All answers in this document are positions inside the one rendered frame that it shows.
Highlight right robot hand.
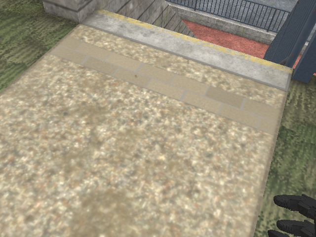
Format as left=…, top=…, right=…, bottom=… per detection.
left=268, top=194, right=316, bottom=237

